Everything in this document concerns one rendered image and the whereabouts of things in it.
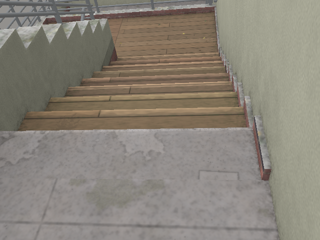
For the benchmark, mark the stairs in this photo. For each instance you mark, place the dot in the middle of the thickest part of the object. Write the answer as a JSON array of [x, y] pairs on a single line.
[[181, 91]]

